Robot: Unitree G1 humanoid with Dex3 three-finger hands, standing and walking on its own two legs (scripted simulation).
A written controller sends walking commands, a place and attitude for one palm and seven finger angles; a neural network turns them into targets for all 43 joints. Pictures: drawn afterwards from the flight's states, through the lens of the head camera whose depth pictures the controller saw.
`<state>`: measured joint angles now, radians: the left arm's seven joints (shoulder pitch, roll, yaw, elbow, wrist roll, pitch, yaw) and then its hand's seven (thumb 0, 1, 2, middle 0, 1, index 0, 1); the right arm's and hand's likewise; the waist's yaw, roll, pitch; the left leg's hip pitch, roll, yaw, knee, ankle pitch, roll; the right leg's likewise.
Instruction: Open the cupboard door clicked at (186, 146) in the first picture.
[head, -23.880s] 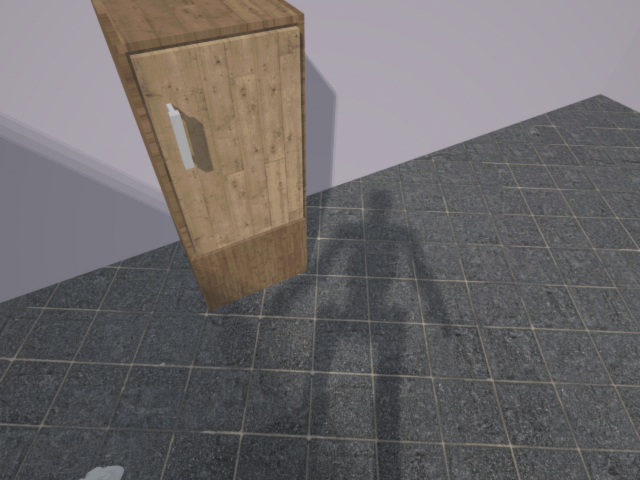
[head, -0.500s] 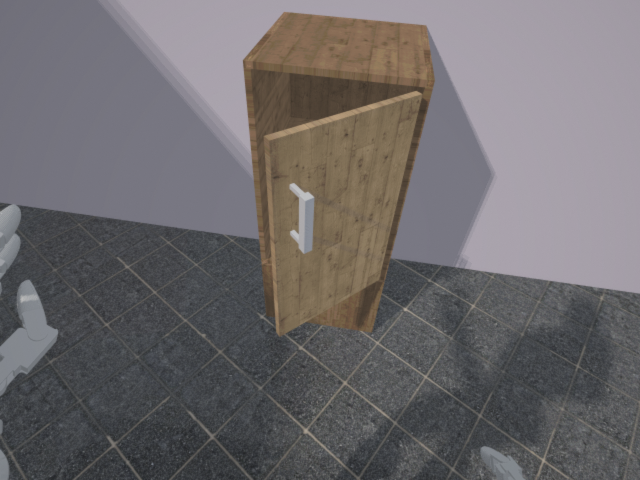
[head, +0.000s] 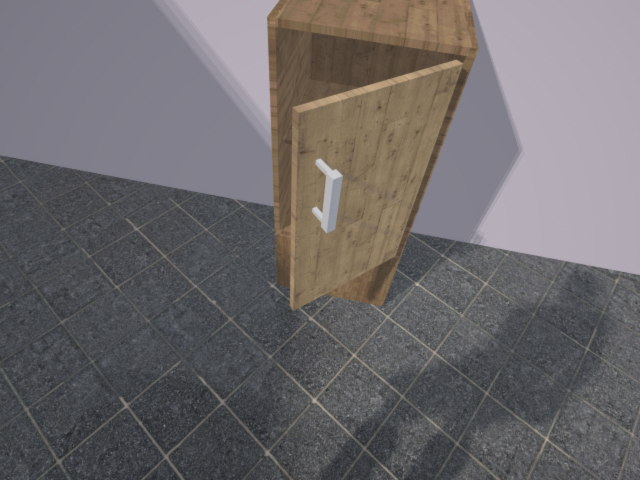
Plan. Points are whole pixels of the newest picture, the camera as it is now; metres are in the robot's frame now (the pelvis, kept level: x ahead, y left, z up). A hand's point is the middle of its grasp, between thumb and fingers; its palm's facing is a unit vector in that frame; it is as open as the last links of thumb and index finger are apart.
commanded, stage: let the arm hang, fingers relaxed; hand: left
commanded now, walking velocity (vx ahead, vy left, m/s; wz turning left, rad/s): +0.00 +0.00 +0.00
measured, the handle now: (324, 196) +0.58 +0.03 -0.02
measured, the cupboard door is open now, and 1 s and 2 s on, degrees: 45 45 45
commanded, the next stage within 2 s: look to check the result in 0.74 s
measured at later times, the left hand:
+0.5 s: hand out of the picture +0.00 +0.18 -0.17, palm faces +0.01 -0.98 -0.18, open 7.3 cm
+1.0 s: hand out of the picture +0.00 +0.17 -0.17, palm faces +0.02 -0.99 -0.17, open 7.3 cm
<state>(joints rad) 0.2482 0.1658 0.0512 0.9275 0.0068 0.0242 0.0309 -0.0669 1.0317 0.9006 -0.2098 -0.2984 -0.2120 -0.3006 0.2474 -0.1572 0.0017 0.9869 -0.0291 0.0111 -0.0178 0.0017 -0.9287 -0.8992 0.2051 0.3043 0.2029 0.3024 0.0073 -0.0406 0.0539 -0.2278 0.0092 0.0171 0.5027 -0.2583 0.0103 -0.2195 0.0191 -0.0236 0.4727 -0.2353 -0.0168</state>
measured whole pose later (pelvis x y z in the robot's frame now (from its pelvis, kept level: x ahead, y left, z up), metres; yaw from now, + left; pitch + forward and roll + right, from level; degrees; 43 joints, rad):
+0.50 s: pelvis +0.00 +0.02 +0.00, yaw -1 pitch -2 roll +0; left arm 0.27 0.12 0.00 1.15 0.01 0.01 0.04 0.01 0.91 0.90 -0.20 -0.30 -0.20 -0.30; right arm 0.30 -0.11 0.01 1.14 -0.02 0.00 -0.03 0.00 -0.91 -0.90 0.20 0.30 0.20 0.30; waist -0.01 0.01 0.04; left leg -0.17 -0.03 0.06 0.41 -0.22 0.04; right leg -0.19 -0.01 0.01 0.43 -0.21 0.01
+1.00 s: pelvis +0.01 +0.02 +0.00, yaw -1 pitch -2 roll +0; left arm 0.29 0.12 0.01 1.14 0.01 -0.01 0.04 0.01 0.91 0.90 -0.20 -0.30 -0.20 -0.30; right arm 0.30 -0.13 -0.01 1.14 -0.02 -0.01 -0.03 0.00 -0.91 -0.90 0.20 0.30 0.20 0.30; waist -0.01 0.00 0.04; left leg -0.16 -0.02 0.05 0.42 -0.23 0.03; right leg -0.18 -0.01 0.01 0.43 -0.22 0.01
